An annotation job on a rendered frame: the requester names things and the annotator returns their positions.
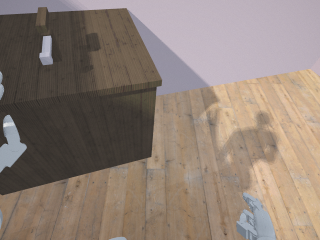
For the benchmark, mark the robot left hand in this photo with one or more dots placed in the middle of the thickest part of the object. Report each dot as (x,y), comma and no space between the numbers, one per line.
(10,152)

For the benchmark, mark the robot right hand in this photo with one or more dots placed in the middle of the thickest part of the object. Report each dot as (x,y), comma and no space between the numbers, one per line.
(256,225)

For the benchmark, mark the tap lever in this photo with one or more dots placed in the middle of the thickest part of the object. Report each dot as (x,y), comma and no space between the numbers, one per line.
(46,54)

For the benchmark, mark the counter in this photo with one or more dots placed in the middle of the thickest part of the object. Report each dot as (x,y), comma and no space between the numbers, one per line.
(92,109)

